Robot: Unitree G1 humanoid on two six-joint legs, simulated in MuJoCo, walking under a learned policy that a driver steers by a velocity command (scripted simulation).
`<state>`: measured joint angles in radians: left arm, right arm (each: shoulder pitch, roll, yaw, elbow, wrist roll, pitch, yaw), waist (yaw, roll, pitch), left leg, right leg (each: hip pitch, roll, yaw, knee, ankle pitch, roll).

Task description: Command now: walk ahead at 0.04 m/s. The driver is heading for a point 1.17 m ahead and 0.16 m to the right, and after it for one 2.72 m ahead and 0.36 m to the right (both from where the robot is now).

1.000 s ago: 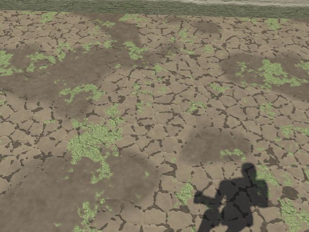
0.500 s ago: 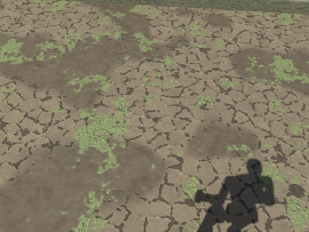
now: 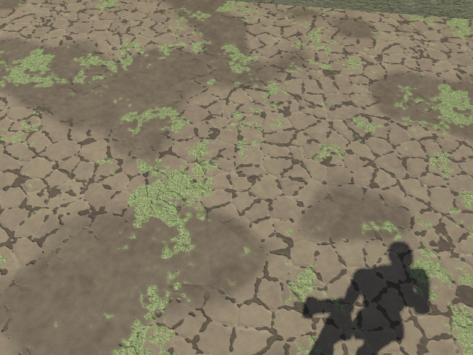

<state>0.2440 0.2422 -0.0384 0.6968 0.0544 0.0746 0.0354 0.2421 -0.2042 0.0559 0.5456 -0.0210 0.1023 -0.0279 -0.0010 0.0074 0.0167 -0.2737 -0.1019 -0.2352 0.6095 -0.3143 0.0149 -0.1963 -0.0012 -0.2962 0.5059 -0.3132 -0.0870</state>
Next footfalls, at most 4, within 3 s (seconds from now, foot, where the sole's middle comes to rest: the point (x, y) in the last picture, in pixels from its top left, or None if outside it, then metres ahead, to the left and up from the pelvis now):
none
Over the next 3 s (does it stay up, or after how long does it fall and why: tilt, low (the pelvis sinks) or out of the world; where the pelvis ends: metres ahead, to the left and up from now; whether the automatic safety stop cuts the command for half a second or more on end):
stays up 0.01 0.03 -0.01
